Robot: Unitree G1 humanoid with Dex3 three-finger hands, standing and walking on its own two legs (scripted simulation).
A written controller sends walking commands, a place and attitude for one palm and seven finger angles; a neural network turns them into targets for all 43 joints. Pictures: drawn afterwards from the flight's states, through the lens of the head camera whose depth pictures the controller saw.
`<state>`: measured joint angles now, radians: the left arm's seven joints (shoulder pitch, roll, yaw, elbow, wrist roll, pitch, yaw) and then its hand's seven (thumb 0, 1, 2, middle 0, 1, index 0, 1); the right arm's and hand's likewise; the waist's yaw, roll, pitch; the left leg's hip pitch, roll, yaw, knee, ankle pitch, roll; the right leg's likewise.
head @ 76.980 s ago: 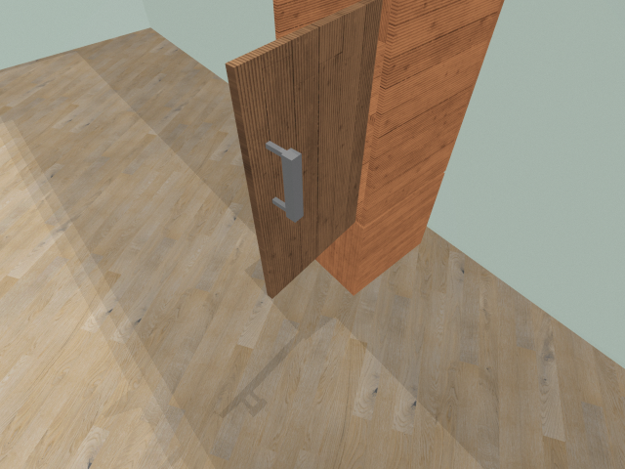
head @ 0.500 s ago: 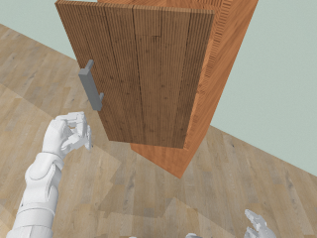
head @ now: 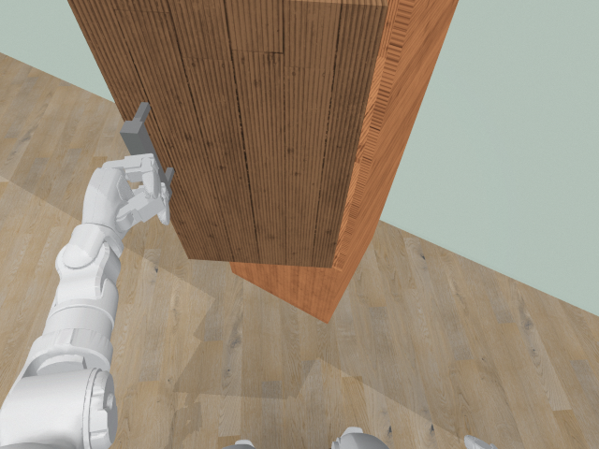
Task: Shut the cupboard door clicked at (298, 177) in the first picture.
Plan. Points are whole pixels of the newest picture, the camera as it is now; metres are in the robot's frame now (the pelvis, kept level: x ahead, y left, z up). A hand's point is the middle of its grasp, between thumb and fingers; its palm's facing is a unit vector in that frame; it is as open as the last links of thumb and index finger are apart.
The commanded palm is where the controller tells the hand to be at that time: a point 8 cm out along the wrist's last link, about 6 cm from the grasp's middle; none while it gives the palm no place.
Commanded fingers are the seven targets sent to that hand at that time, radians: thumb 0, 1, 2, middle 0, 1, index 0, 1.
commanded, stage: bring the fist close to the handle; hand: left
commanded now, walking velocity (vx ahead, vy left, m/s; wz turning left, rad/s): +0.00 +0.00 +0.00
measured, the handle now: (153, 155) +0.51 +0.22 +0.07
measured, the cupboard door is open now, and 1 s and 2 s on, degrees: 26 15 0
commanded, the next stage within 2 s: push the door shut along its arc in 0.28 s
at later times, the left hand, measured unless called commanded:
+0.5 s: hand (162, 199) +0.42 +0.19 +0.08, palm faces -0.08 -1.00 -0.02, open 3.1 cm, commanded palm +0.41 +0.24 +0.08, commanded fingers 0.00 0.90 0.90 -1.30 -1.50 -1.30 -1.50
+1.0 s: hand (173, 166) +0.48 +0.18 +0.08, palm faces -0.19 -0.98 -0.02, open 3.1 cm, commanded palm +0.48 +0.22 +0.08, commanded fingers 0.00 0.90 0.90 -1.30 -1.50 -1.30 -1.50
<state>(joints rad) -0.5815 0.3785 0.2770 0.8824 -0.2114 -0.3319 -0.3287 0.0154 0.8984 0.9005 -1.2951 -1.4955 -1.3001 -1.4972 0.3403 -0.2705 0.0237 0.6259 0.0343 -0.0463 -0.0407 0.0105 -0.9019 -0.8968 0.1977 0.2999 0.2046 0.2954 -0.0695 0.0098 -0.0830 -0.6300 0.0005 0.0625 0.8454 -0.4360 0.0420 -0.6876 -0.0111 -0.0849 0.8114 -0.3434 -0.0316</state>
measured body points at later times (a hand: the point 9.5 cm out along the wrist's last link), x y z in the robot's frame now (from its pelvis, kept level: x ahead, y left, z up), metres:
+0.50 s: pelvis +0.00 +0.00 +0.00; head +0.07 +0.01 +0.44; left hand +0.42 +0.24 +0.08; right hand +0.08 -0.26 -0.11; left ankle -0.01 +0.09 -0.70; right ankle +0.03 -0.10 -0.70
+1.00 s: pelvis -0.01 +0.00 -0.01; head +0.11 +0.02 +0.42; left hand +0.49 +0.24 +0.08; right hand +0.01 -0.27 -0.12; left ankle -0.01 +0.09 -0.70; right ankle +0.03 -0.10 -0.70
